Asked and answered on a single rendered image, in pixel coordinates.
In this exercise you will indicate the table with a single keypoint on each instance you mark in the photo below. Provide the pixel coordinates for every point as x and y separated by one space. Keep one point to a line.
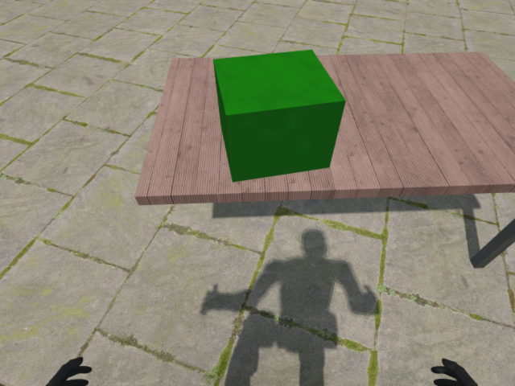
413 124

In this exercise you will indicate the left robot hand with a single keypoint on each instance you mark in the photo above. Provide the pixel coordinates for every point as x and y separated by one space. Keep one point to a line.
71 368

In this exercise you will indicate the carton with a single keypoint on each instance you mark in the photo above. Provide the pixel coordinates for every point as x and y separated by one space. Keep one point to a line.
280 113

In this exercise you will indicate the right robot hand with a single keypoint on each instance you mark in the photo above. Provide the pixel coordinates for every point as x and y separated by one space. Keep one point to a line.
452 369

